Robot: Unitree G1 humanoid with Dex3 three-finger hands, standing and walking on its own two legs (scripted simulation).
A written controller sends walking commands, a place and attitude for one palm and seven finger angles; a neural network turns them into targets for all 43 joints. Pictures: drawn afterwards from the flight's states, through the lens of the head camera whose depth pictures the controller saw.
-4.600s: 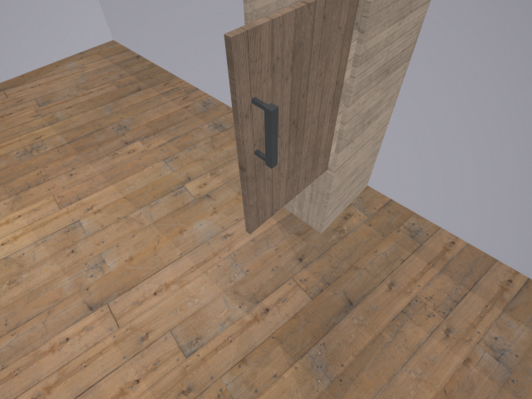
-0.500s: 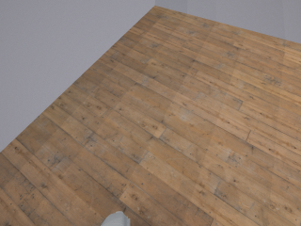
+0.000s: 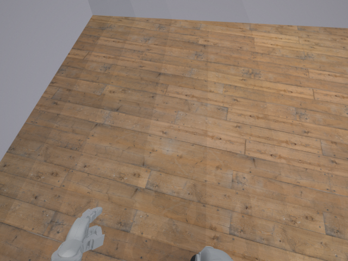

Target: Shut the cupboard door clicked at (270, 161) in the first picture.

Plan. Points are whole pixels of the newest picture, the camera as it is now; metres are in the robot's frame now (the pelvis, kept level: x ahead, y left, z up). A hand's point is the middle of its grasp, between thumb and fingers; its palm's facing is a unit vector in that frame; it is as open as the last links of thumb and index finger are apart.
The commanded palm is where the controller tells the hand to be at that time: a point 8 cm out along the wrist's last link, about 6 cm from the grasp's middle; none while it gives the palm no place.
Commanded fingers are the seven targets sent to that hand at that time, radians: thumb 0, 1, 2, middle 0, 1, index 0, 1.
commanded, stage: walk around to get in front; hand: left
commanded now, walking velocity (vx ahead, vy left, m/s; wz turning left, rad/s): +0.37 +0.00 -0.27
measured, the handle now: out of the picture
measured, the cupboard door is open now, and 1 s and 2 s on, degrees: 88 88 88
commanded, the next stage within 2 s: walk to a spot facing it in 0.56 s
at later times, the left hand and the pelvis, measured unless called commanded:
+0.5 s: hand (101, 203) +0.28 +0.22 -0.15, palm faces -0.12 -0.98 -0.17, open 7.4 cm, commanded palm none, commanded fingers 0.00 0.90 0.90 -0.20 -0.30 -0.20 -0.30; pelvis +0.23 +0.02 +0.02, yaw -11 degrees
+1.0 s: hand (152, 126) +0.55 +0.08 -0.15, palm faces -0.16 -0.98 -0.13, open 7.3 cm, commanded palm none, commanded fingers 0.00 0.90 0.90 -0.20 -0.30 -0.20 -0.30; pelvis +0.40 -0.06 +0.02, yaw -8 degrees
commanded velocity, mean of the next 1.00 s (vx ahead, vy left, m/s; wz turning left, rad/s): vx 0.21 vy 0.00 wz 0.00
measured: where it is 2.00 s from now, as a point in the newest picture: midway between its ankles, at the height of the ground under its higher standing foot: (198, 193)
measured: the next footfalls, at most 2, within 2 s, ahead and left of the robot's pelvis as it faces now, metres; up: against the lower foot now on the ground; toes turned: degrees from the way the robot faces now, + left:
left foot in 0.32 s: +0.30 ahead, +0.12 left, +0.00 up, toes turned +0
right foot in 0.74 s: +0.41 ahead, -0.18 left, +0.00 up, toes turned -22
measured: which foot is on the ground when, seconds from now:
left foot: up 0.00-0.30, down 0.32-0.74, up 0.76-1.00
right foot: down 0.00-0.32, up 0.34-0.72, down 0.74-1.00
